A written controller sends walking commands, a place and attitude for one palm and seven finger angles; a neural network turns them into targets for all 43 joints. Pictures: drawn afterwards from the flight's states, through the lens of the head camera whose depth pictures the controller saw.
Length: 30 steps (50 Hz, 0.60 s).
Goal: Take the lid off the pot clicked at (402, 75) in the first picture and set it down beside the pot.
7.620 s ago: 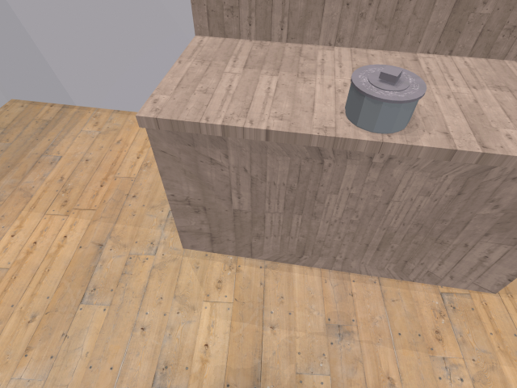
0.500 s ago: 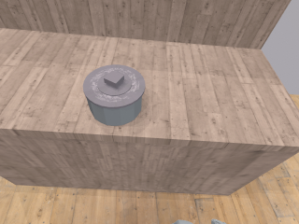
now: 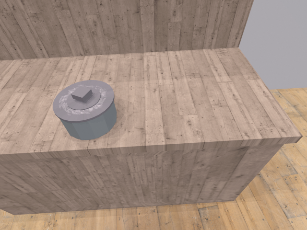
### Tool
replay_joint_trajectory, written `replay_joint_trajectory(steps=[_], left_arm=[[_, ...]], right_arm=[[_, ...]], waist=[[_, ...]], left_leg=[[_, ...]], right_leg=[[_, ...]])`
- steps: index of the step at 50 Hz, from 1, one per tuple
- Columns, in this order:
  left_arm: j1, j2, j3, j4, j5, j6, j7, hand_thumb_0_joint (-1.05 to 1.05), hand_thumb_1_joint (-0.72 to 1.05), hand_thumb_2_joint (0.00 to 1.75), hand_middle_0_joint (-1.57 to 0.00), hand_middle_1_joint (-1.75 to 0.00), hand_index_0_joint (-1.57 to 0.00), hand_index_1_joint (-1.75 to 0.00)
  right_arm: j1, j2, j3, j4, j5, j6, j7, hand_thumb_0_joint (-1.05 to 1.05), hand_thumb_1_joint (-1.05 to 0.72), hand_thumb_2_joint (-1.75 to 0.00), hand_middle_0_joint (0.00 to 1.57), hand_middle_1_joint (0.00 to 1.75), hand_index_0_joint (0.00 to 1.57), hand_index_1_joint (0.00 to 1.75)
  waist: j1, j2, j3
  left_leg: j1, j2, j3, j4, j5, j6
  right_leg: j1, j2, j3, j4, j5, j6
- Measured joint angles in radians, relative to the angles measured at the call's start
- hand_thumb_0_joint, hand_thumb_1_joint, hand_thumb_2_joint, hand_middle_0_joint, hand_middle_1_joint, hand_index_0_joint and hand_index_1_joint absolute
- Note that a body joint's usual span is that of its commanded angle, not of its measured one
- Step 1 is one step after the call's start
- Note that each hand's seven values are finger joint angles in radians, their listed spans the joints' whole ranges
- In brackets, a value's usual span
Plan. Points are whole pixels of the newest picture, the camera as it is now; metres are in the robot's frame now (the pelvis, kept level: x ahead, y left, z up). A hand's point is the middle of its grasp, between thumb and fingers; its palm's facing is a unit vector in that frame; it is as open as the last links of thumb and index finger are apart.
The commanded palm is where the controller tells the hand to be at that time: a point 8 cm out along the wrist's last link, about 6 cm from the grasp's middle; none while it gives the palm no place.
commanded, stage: come to a stop and stand still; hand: left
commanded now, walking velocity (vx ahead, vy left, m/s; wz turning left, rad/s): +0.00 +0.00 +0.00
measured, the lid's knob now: (82, 93) +0.49 +0.24 +0.10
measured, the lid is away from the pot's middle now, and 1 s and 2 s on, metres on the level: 0.00 0.00 0.00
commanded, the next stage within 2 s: look again from close up in 0.20 s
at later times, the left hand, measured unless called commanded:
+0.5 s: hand out of the picture -0.03 +0.18 -0.18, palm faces +0.05 -0.98 -0.18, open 7.4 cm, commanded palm none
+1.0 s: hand out of the picture +0.00 +0.21 -0.18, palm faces +0.02 -0.98 -0.19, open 7.4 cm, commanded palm none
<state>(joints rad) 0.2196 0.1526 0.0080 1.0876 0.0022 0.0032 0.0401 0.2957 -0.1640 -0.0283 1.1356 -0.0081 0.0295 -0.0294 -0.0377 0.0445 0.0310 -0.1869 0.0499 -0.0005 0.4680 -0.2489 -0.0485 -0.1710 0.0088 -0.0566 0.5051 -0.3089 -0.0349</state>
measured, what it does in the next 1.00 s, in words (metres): stands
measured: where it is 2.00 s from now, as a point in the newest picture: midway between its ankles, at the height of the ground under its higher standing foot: outside the picture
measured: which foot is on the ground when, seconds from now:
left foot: down 0.00-1.00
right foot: down 0.00-1.00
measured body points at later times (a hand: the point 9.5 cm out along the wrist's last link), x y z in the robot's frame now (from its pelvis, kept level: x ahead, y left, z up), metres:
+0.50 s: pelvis -0.02 +0.02 +0.00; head -0.02 +0.02 +0.44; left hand -0.03 +0.24 -0.16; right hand -0.01 -0.20 -0.16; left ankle -0.01 +0.14 -0.74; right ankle -0.02 -0.09 -0.74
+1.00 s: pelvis +0.00 +0.04 +0.00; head +0.02 +0.04 +0.45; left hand +0.00 +0.26 -0.16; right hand +0.01 -0.18 -0.16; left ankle -0.01 +0.14 -0.74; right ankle -0.02 -0.09 -0.74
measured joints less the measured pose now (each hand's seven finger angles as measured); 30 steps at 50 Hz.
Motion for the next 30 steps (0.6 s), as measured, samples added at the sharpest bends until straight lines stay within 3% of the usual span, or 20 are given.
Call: replay_joint_trajectory(steps=[5,15,19,23,30], left_arm=[[-0.004,0.009,0.004,0.016,-0.002,-0.002,-0.001,0.01,0.94,0.90,-0.21,-0.30,-0.20,-0.30],[0.042,-0.012,0.001,0.050,0.000,0.001,-0.010,0.01,0.92,0.90,-0.20,-0.30,-0.20,-0.30],[0.083,-0.038,-0.010,0.027,0.014,-0.033,0.009,0.01,0.91,0.90,-0.20,-0.30,-0.20,-0.30],[0.106,-0.043,-0.014,0.015,0.014,-0.017,0.003,0.01,0.91,0.90,-0.21,-0.30,-0.20,-0.30],[0.111,-0.016,-0.011,-0.013,0.015,0.001,0.001,0.01,0.90,0.90,-0.20,-0.30,-0.20,-0.30]], right_arm=[[0.010,0.023,0.016,0.030,-0.002,-0.009,-0.004,0.00,-0.91,-0.90,0.19,0.30,0.20,0.30],[0.009,0.032,0.022,0.026,-0.004,-0.018,-0.006,0.00,-0.91,-0.90,0.19,0.30,0.20,0.30],[-0.008,0.015,0.018,-0.032,0.002,-0.019,0.004,0.00,-0.91,-0.90,0.19,0.30,0.20,0.30],[-0.002,0.001,0.012,-0.075,-0.003,-0.032,0.004,0.01,-0.92,-0.90,0.19,0.30,0.20,0.30],[0.017,0.005,0.026,-0.086,-0.007,-0.037,0.001,0.01,-0.94,-0.90,0.20,0.30,0.20,0.30]], waist=[[0.019,-0.025,0.008],[0.033,-0.022,0.012],[0.033,0.002,0.019],[0.022,0.009,0.000],[0.047,-0.028,-0.032]], left_leg=[[0.023,0.008,-0.003,-0.035,0.019,-0.011],[0.023,0.011,-0.009,-0.055,0.039,-0.009],[-0.070,0.016,-0.009,0.130,-0.070,0.025],[-0.070,-0.005,0.008,0.112,-0.053,0.041],[-0.057,-0.044,0.042,0.094,-0.053,0.070]], right_leg=[[0.027,0.009,-0.003,-0.045,0.029,-0.008],[0.037,0.013,-0.009,-0.082,0.056,-0.008],[0.002,0.023,-0.009,-0.068,0.065,0.000],[-0.041,0.007,-0.017,0.013,0.023,0.017],[-0.052,-0.034,0.015,0.034,0.011,0.042]])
